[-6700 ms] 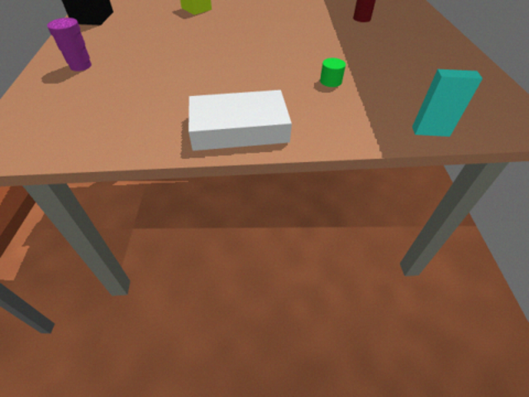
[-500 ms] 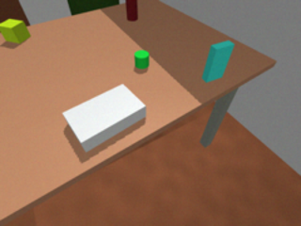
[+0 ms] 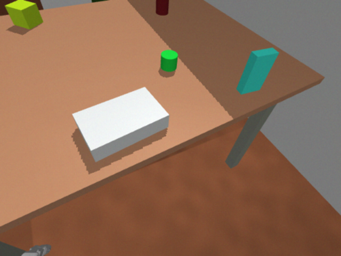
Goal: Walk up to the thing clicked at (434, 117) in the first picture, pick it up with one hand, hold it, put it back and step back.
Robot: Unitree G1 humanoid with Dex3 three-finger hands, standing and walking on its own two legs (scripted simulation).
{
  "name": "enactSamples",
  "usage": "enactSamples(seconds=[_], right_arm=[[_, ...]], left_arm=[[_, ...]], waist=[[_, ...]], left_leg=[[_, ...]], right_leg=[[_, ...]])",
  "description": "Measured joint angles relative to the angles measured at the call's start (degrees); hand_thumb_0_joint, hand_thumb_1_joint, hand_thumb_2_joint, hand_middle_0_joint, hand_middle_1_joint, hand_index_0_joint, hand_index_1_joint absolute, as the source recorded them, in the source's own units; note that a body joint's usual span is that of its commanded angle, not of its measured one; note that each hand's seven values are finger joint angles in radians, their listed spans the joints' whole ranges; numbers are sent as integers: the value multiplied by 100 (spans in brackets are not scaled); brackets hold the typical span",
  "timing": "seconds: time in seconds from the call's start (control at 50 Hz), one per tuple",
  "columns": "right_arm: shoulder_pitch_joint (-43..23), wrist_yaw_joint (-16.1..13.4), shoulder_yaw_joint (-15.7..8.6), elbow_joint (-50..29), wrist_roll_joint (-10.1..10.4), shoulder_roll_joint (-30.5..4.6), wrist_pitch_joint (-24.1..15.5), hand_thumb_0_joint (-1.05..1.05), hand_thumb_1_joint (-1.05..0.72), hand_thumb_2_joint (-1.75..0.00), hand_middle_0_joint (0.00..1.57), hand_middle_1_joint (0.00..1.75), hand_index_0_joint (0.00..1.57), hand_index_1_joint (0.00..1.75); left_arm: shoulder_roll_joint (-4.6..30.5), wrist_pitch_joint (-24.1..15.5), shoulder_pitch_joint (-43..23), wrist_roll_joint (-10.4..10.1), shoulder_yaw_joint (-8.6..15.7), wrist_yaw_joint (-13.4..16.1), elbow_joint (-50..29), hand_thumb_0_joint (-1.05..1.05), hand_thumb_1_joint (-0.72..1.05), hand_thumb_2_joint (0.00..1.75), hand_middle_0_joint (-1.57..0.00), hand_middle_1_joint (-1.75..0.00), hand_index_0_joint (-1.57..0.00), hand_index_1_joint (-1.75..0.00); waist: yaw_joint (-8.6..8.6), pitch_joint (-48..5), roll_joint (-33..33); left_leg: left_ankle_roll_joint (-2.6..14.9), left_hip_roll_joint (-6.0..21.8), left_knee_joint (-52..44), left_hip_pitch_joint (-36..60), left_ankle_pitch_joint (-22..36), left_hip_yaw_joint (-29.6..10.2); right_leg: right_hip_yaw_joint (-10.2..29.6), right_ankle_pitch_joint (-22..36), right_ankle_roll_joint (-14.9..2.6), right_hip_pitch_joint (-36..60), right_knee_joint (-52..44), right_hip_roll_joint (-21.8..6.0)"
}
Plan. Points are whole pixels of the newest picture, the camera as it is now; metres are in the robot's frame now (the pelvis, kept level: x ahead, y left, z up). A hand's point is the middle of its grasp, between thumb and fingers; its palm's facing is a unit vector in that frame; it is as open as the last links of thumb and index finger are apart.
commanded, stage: walk up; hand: right
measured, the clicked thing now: (256, 72) +0.67 -0.27 +0.06
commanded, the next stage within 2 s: none
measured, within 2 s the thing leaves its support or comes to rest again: neither
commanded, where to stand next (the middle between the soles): +0.22 -0.29 m, yaw +32 degrees
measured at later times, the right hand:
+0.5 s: hand (333, 239) +0.21 -0.45 -0.14, palm faces -0.27 +0.79 -0.55, open 7.4 cm
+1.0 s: hand out of the picture +0.38 -0.61 -0.17, palm faces -0.38 +0.75 -0.54, open 7.4 cm
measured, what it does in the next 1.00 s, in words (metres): steps to the right, turning left: right foot, then left foot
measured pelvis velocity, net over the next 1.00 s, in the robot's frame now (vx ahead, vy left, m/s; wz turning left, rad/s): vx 0.18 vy -0.35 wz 0.45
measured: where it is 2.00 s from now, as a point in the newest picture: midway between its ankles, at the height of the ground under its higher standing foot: outside the picture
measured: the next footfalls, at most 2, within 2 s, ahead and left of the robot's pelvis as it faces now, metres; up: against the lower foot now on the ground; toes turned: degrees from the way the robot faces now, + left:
right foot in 0.22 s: +0.11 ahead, -0.25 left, +0.00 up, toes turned +7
left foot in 0.52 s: +0.17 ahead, -0.06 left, +0.00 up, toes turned +19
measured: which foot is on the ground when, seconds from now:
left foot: down 0.00-0.22, up 0.24-0.50, down 0.52-0.88, up 0.90-1.00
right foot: up 0.00-0.20, down 0.22-0.52, up 0.54-0.86, down 0.88-1.00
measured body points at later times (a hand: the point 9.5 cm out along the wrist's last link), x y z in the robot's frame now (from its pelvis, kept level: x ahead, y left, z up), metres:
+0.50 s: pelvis +0.08 -0.16 -0.02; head +0.11 -0.13 +0.43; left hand +0.05 +0.15 -0.15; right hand +0.22 -0.49 -0.10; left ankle +0.12 -0.07 -0.73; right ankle +0.07 -0.25 -0.74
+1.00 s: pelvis +0.18 -0.35 -0.04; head +0.20 -0.34 +0.40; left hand +0.09 -0.03 -0.15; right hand +0.39 -0.64 -0.14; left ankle +0.14 -0.17 -0.69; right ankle +0.24 -0.47 -0.74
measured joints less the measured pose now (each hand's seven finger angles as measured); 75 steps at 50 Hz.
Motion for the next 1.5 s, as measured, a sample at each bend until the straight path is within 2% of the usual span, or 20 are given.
enactSamples(seconds=[0.1,0.2,0.26,0.34,0.44,0.5,0.54,0.6,0.66,0.8,0.86,0.9,0.92,1.0,1.06,1.14,1.28,1.38,1.44,1.5], right_arm=[[503,-132,-159,-259,-168,-265,42,0,-90,-90,21,30,21,30],[769,-181,-249,-599,-225,-591,33,0,-90,-90,21,30,21,30],[752,-287,-290,-616,-194,-824,167,0,-90,-90,21,30,21,30],[554,-372,-257,-547,-38,-859,172,0,-90,-90,20,30,20,30],[519,-252,-138,-746,29,-721,-30,0,-91,-90,20,30,20,30],[584,-254,-79,-946,32,-593,-179,0,-90,-90,20,30,20,30],[628,-316,-85,-1102,-62,-561,-280,0,-90,-90,20,30,21,30],[507,-376,-27,-1219,-2,-496,-216,0,-90,-90,21,30,21,30],[501,-398,-3,-1292,3,-478,-213,0,-90,-90,21,30,21,30],[648,-226,9,-1322,-135,-695,-134,0,-90,-90,21,30,21,30],[592,-133,0,-1311,-179,-799,28,0,-90,-90,21,30,21,30],[515,-148,-47,-1250,-163,-915,169,0,-90,-90,21,30,21,30],[451,-193,-85,-1161,-133,-918,255,0,-90,-90,21,30,21,30],[205,-199,-118,-935,17,-911,258,0,-90,-90,20,30,20,30],[129,-36,-84,-934,48,-876,215,0,-91,-90,20,30,20,30],[-68,130,-58,-992,2,-710,376,0,-91,-90,20,30,20,30],[-556,310,-76,-1201,-44,-535,611,0,-91,-90,20,30,20,30],[-880,396,-114,-1304,-6,-517,588,0,-91,-90,20,30,20,30],[-1012,398,-120,-1325,-8,-467,451,0,-91,-90,20,30,20,30],[-964,347,-67,-1310,75,-423,391,0,-91,-90,20,30,20,30]], left_arm=[[254,124,151,24,243,-212,-599,0,91,90,-20,-30,-20,-30],[373,182,234,25,320,-279,-879,0,91,90,-20,-30,-19,-30],[177,12,321,53,289,-226,-1032,0,91,90,-20,-30,-19,-30],[-215,-9,551,6,54,-163,-1120,0,91,90,-20,-30,-20,-30],[-318,5,896,52,-82,-111,-1251,0,90,90,-20,-30,-20,-30],[-191,57,1074,38,-95,-90,-1360,0,90,90,-20,-30,-20,-30],[-121,102,1093,15,-80,-52,-1372,0,90,90,-20,-30,-20,-30],[-25,214,1061,31,-75,-24,-1316,0,90,90,-20,-30,-20,-30],[107,223,1014,25,-28,-51,-1275,0,90,90,-20,-30,-20,-30],[445,148,810,-124,183,-99,-1268,0,90,90,-20,-30,-20,-30],[516,48,830,-240,216,-17,-1147,0,91,90,-20,-30,-20,-30],[413,-78,849,-224,197,74,-1068,0,91,90,-20,-30,-20,-30],[329,-115,866,-201,142,116,-1021,0,91,90,-20,-30,-20,-30],[-148,-195,913,-220,-131,198,-638,0,91,90,-20,-30,-20,-30],[-350,-415,998,-233,-275,249,-495,0,90,90,-20,-30,-20,-30],[-351,-646,1151,-288,-339,365,-496,0,90,90,-21,-31,-20,-30],[-119,-704,1312,-326,-281,605,-583,0,90,90,-21,-31,-20,-30],[82,-678,1355,-317,-285,623,-652,0,90,90,-21,-31,-20,-30],[162,-599,1238,-362,-299,608,-589,0,90,90,-20,-30,-20,-30],[77,-492,1030,-401,-365,609,-465,0,90,90,-20,-30,-20,-30]], waist=[[-15,126,-144],[-125,210,-122],[-90,293,208],[21,340,301],[325,285,226],[417,275,85],[359,316,-26],[270,391,-198],[169,345,-246],[-12,208,-159],[-93,114,-58],[-73,123,199],[-40,125,256],[69,166,477],[144,233,593],[230,408,650],[315,651,724],[363,643,681],[372,688,462],[296,576,560]], left_leg=[[-179,123,520,-262,-307,-273],[-253,361,1249,-648,-804,-644],[52,516,2399,-1117,-1518,-949],[201,247,3969,-1830,-1743,15],[242,102,3050,-1766,-1530,855],[343,-9,1761,-1289,-672,1002],[419,-82,1572,-1204,-222,905],[350,-45,1817,-1214,-436,788],[213,104,1819,-1167,-473,560],[58,488,2355,-1512,-816,-191],[14,649,2636,-1729,-995,-548],[217,700,3197,-1981,-1357,-918],[247,522,3650,-2107,-1634,-1012],[226,43,4582,-2290,-1564,-470],[242,-85,4304,-2165,-1422,-56],[214,-221,3755,-1926,-1412,-11],[186,-103,3219,-1722,-1307,58],[290,73,2343,-1314,-1070,331],[187,-115,2081,-1118,-804,465],[244,-98,2155,-1118,-857,339]], right_leg=[[339,-89,29,-553,170,-251],[277,-204,-12,-514,-344,-275],[-142,191,130,-342,-447,-43],[-520,168,-2,109,-800,-99],[-874,209,-287,568,-1321,8],[-1085,-59,-360,629,-1106,66],[-1006,-365,-338,366,-324,82],[-529,-703,-84,-330,1291,148],[-275,-500,-11,-804,1842,-81],[116,-316,1,-922,1095,-506],[-147,-313,-29,-536,367,-424],[-423,-436,201,-416,288,-238],[-502,-510,229,-443,436,-229],[-685,-335,123,-101,-6,-269],[-804,-151,31,151,-467,-293],[-958,-40,-53,341,-789,-309],[-1252,-79,-49,463,-853,-439],[-1373,-254,68,387,-567,-647],[-1110,-282,40,114,110,-872],[-639,-984,-69,-202,871,-522]])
